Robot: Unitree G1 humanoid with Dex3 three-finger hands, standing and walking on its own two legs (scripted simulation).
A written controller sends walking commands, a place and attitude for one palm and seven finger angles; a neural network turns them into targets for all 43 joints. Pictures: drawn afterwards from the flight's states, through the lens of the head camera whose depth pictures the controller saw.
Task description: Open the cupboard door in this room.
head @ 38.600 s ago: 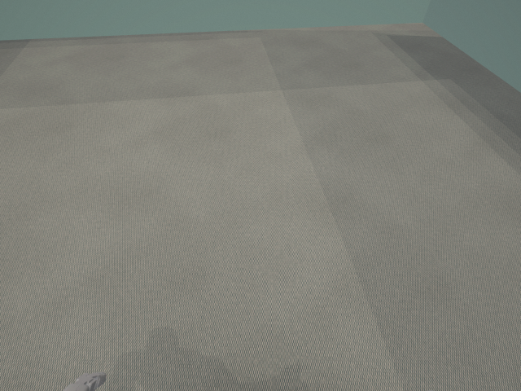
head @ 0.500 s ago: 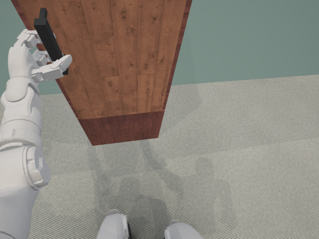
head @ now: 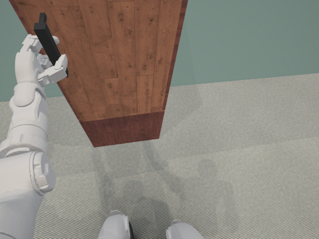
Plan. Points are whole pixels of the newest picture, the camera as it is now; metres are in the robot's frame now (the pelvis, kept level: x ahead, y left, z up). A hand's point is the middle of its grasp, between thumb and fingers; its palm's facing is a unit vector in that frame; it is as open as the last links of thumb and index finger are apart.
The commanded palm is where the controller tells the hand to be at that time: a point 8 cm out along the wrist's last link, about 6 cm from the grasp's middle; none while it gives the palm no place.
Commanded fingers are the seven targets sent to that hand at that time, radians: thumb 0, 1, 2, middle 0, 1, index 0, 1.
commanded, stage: pull the door open along its arc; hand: left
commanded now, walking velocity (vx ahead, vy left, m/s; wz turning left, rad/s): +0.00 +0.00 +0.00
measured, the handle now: (54, 47) +0.57 +0.22 +0.10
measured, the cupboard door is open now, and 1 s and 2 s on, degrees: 1 48 46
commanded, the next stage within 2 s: open thumb and fingers to let go in 0.74 s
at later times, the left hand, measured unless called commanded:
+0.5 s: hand (95, 118) +0.37 +0.11 +0.10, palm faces +0.35 -0.93 +0.09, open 7.0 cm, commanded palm +0.30 +0.17 +0.09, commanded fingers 0.00 0.90 0.90 -0.40 -1.35 -0.40 -1.35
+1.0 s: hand (124, 157) +0.28 +0.05 +0.10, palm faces +0.47 -0.88 -0.01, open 5.7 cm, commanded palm +0.24 +0.10 +0.09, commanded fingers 0.00 0.27 0.63 -0.35 -1.28 -0.35 -1.28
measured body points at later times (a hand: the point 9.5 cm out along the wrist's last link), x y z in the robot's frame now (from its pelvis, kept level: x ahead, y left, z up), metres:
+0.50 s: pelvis +0.02 -0.02 +0.02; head +0.05 -0.03 +0.47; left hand +0.34 +0.16 +0.10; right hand +0.17 -0.24 -0.08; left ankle +0.06 +0.10 -0.67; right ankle -0.04 -0.11 -0.67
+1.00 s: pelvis +0.02 -0.07 +0.02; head +0.03 -0.10 +0.47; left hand +0.25 +0.10 +0.11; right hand +0.22 -0.28 -0.08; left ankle +0.06 +0.10 -0.67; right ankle -0.04 -0.12 -0.67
